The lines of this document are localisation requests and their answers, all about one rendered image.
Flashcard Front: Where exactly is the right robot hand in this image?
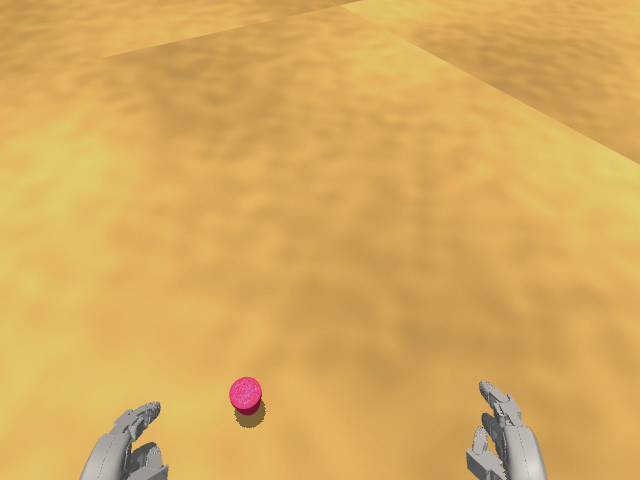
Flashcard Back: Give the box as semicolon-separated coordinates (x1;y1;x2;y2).
466;380;547;480

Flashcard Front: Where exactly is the cup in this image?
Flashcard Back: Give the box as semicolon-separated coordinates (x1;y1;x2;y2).
229;377;262;416

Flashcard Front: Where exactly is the left robot hand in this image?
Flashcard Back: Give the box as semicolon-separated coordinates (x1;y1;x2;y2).
79;401;169;480

